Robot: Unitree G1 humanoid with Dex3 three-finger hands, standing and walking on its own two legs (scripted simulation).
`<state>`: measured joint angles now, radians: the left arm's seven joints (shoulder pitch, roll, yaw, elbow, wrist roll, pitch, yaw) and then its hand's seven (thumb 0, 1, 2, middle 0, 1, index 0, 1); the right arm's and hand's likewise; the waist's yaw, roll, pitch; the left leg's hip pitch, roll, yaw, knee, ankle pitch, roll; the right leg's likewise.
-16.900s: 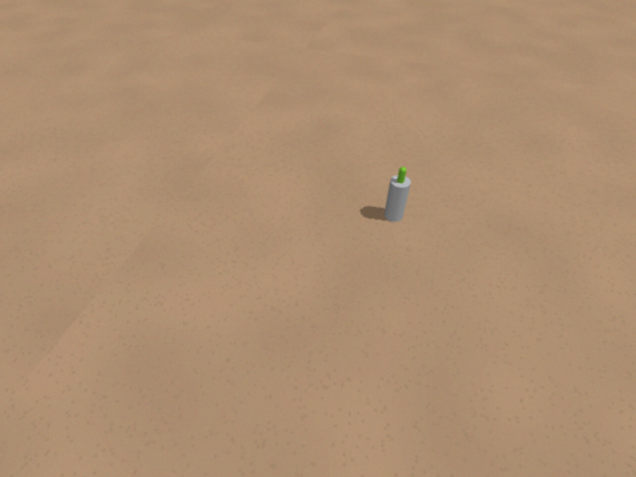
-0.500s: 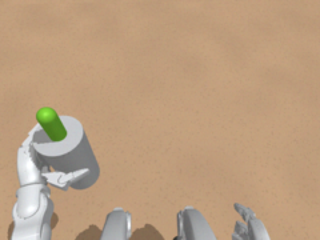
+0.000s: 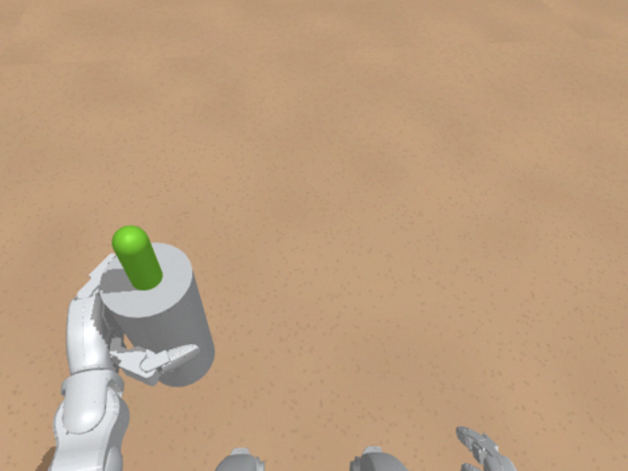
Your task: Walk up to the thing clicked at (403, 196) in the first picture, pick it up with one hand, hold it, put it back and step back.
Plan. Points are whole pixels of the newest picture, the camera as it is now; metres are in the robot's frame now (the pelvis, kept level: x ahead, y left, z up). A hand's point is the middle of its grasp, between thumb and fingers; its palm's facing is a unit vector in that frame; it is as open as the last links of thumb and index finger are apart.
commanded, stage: lift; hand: left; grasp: from the side
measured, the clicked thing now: (161, 308) +0.32 +0.17 +0.05
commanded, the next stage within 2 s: hold in 0.68 s
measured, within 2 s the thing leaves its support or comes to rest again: neither
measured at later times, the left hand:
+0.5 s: hand (160, 300) +0.33 +0.17 +0.06, palm faces +0.20 -0.98 -0.05, open 11.8 cm
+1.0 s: hand (153, 286) +0.34 +0.17 +0.08, palm faces +0.21 -0.98 -0.04, open 11.8 cm
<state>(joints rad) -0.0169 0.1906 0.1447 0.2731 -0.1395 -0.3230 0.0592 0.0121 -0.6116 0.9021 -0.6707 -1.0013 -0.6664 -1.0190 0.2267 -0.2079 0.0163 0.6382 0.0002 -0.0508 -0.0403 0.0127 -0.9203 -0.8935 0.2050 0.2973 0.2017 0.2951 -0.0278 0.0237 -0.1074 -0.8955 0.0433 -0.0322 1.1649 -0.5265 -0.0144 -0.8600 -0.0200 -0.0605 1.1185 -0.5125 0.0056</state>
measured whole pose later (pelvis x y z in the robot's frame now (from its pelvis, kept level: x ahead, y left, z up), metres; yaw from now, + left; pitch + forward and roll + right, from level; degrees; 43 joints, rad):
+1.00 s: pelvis +0.02 -0.01 +0.04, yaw +0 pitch +8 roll -1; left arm -0.04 0.16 0.14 0.37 -0.13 -0.35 0.07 0.01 -0.61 0.90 -0.68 -0.99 -0.67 -1.01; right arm 0.23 -0.21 0.01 0.66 -0.01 -0.01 -0.04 0.01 -0.93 -0.90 0.20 0.30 0.20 0.30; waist -0.03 0.02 -0.05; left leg -0.59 0.04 -0.01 0.90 -0.45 -0.02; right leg -0.57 -0.01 -0.05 0.87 -0.44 0.00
